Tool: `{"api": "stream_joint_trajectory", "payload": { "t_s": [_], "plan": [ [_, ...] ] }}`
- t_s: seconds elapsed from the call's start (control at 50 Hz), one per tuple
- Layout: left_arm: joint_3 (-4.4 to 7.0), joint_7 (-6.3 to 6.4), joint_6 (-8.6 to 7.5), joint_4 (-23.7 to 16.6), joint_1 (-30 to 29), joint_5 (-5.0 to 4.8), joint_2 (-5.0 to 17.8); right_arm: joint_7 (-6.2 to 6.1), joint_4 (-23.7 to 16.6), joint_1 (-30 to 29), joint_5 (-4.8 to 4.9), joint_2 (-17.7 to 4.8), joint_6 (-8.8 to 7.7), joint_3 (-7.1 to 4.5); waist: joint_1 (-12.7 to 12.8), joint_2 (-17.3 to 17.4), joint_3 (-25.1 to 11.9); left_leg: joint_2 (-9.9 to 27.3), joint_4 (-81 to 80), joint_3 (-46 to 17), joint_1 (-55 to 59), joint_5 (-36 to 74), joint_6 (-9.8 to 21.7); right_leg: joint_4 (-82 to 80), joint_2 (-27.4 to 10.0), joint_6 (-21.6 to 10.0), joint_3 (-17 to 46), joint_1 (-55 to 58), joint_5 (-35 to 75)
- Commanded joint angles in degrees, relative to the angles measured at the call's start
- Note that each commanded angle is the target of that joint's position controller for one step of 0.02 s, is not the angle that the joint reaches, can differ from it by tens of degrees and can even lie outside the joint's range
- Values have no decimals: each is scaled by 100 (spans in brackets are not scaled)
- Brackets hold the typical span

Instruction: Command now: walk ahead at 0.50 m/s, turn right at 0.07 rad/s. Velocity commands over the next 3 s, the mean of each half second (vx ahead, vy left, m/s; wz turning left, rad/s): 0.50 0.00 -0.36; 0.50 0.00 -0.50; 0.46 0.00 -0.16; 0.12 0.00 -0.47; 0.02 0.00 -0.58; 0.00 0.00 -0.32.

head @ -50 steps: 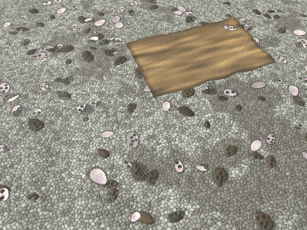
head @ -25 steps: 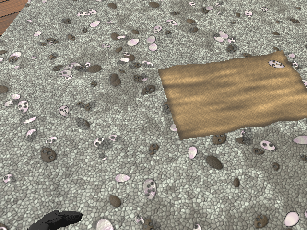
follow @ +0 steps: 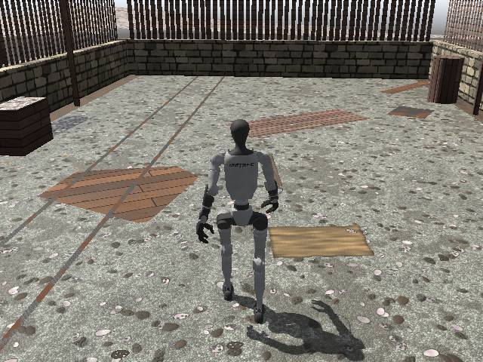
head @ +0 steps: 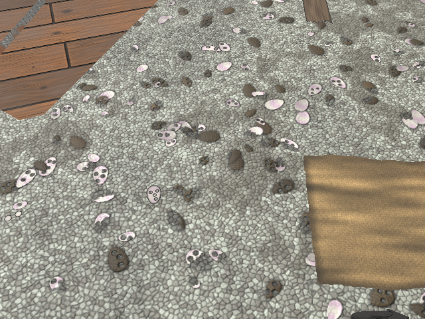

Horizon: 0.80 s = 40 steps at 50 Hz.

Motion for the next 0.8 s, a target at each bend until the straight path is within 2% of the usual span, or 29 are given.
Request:
{"api": "stream_joint_trajectory", "payload": {
  "t_s": [0.02, 0.04, 0.06, 0.08, 0.1, 0.14, 0.18, 0.22, 0.28, 0.32, 0.36, 0.42, 0.44, 0.48, 0.5, 0.52, 0.54, 0.56, 0.58, 0.6, 0.62, 0.64, 0.66, 0.68, 0.7, 0.74, 0.8],
  "plan": [
    [94, 32, -38, -369, -163, -49, 696, -187, 273, 2156, -186, -1110, -186, -387, -1286, 274, -1103, 854, -598, -1076, 3189, -643, 491, 2687, -818, -514, 266, -1630, 2925],
    [-48, 36, -33, -544, 392, -173, 45, -227, 317, 2478, -189, -1724, -140, -543, -1089, 1584, -1721, 2465, -1176, -3462, 4498, -1056, 1100, 4574, 101, -292, -178, -3494, -684],
    [147, 110, 49, -412, 86, -7, 796, -218, 298, 2280, 27, -1382, -74, -505, -1118, 670, -1349, 2368, -1437, -3711, 3881, -1445, 1094, 5137, -80, -385, 439, -3923, -863],
    [184, 74, 55, -483, -245, -11, 780, -207, 243, 1745, 57, -1019, -82, -394, -885, 420, -596, 2071, -1565, -2841, 3178, -1300, 935, 5112, -342, -436, 601, -3978, -349],
    [158, 36, 63, -472, -374, -37, 625, -182, 234, 1438, 61, -724, -127, -322, -744, 358, -260, 1799, -1792, -2192, 2608, -790, 776, 4872, -517, -418, 577, -3797, 25],
    [169, -29, 200, -367, -298, 72, 496, -210, 310, 1278, 82, -476, -212, -254, -502, 518, 6, 1414, -2047, -1303, 2016, -119, 487, 4605, -657, -320, 527, -3422, 313],
    [174, -97, 304, -384, -385, 89, 365, -223, 408, 1411, 99, -501, -316, -272, -422, 387, 15, 1358, -2151, -883, 1938, 520, 484, 4635, -633, -262, 473, -3416, 562],
    [184, -150, 354, -507, -725, 98, 303, -239, 508, 1540, 140, -577, -369, -311, -397, 315, 108, 1347, -2242, -503, 2041, 865, 497, 4548, -693, -209, 434, -3797, 923],
    [173, -203, 377, -722, -1303, 104, 246, -257, 663, 1789, 126, -526, -365, -312, -468, 274, 259, 1297, -2282, -40, 2202, 1192, 509, 4113, -734, -135, 356, -4256, 1459],
    [127, -240, 361, -880, -1716, 100, 170, -262, 737, 1840, 119, -504, -358, -305, -515, 270, 365, 1187, -2261, 306, 2187, 1394, 462, 3432, -693, -122, 194, -4189, 1844],
    [70, -283, 349, -1038, -2133, 111, 106, -280, 815, 1950, 120, -569, -354, -320, -609, 288, 435, 1186, -2225, 565, 2235, 1627, 425, 2771, -633, -174, -49, -3974, 2118],
    [41, -323, 346, -1252, -2568, 134, 143, -319, 979, 2235, 110, -685, -312, -351, -721, 256, 515, 1347, -2041, 795, 2693, 2171, 380, 2166, -526, -382, -360, -3825, 1947],
    [48, -323, 345, -1295, -2612, 143, 174, -335, 1021, 2281, 105, -720, -284, -360, -711, 260, 506, 1392, -1884, 876, 2890, 2550, 350, 2038, -461, -475, -437, -3760, 1769],
    [89, -290, 351, -1295, -2455, 156, 258, -371, 1054, 2238, 90, -849, -224, -388, -577, 367, 320, 1429, -1255, 1076, 3190, 4163, 276, 1892, -158, -700, -656, -3325, 1235],
    [127, -260, 352, -1239, -2195, 164, 328, -389, 1063, 2205, 81, -944, -181, -414, -445, 457, 129, 1444, -721, 1149, 3287, 4963, 252, 1873, 47, -833, -753, -2975, 888],
    [190, -229, 329, -1114, -1716, 161, 429, -393, 1061, 2178, 74, -1032, -118, -439, -240, 473, -165, 1444, 108, 1186, 3273, 5312, 248, 1751, 258, -984, -778, -2437, 628],
    [290, -175, 276, -876, -938, 194, 576, -382, 1022, 2125, 97, -1079, -65, -450, 114, 323, -607, 1379, 1313, 1256, 2841, 4781, 159, 1316, 416, -1166, -671, -1375, 752],
    [474, -80, 259, -666, -95, 261, 1078, -356, 857, 2111, 94, -945, -70, -412, 454, -219, -1166, 1198, 3052, 1273, 1637, 2898, -28, 982, -406, -1481, 559, 36, 202],
    [637, -28, 330, -820, -422, 131, 1702, -234, 410, 2144, 173, -423, -135, -340, 0, -1722, -1572, -218, 5300, 875, -981, -2149, -423, 298, -2020, -2391, 3920, 1610, 280],
    [625, -10, 401, -859, -294, 6, 1659, -208, 249, 1487, 113, -864, -212, -399, 261, -594, -1546, -118, 5540, -363, -1634, -1970, -375, -115, -2100, -2426, 4201, 1536, 849],
    [563, 50, 400, -796, -566, -10, 1419, -184, 148, 1211, 177, -713, -289, -350, 93, -329, -836, 207, 5240, -488, -1833, -1438, -318, -136, -2014, -2275, 3348, 946, 1272],
    [481, 67, 365, -762, -792, -25, 1082, -201, 222, 1336, 187, -685, -335, -334, -205, 61, -287, 426, 4568, -462, -1502, -1134, -315, -238, -1756, -1995, 2797, 73, 1972],
    [428, 89, 314, -771, -1007, -41, 918, -209, 218, 1308, 93, -664, -272, -344, -418, 126, -95, 558, 4120, -517, -1169, -1102, -359, -292, -1430, -1791, 2381, -441, 2363],
    [383, 98, 269, -818, -1188, -53, 802, -204, 273, 1485, -11, -631, -156, -331, -589, 71, -109, 583, 3897, -512, -799, -1065, -429, -370, -1214, -1705, 2066, -781, 2651],
    [363, 83, 208, -831, -1184, -70, 784, -186, 277, 1553, -61, -603, -47, -333, -649, 5, -166, 574, 3708, -491, -617, -1071, -492, -409, -1107, -1693, 1940, -946, 2865],
    [390, 53, 119, -785, -1026, -83, 927, -147, 198, 1447, -69, -516, 82, -319, -682, -75, -145, 548, 3303, -377, -629, -903, -605, -505, -924, -1682, 1751, -1155, 2953],
    [415, 40, 107, -743, -691, -64, 1025, -129, -78, 711, -47, -519, 124, -308, -462, -233, 91, 543, 2496, -308, -1046, -226, -728, -671, -784, -1541, 1791, -1177, 2544]
  ]
}}
Next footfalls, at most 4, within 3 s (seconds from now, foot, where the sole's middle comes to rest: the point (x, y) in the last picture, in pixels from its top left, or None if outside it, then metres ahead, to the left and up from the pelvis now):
0.02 left None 0.15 0.10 -0.77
0.54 right None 0.41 -0.13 -0.77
1.10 left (270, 239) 0.76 -0.11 -0.77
1.60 right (348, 219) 0.86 -0.39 -0.77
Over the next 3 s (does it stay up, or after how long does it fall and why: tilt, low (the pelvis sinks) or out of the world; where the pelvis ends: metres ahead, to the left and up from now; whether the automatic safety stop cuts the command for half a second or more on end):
stays up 0.80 -0.25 0.01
